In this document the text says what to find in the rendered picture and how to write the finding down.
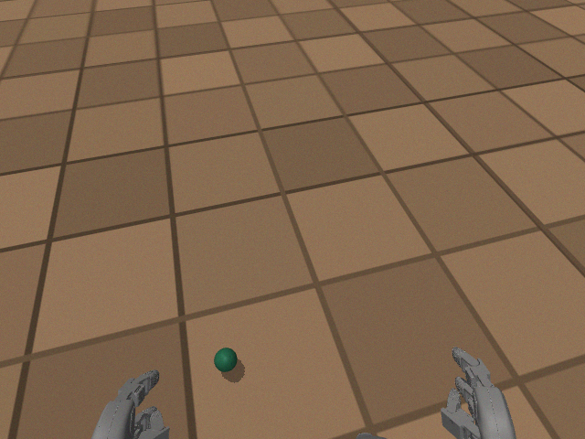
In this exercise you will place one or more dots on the right robot hand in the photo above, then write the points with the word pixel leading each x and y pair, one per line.
pixel 486 404

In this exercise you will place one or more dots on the ball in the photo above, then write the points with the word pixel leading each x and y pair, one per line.
pixel 225 359

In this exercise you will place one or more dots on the left robot hand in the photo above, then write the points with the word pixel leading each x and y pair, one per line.
pixel 118 420

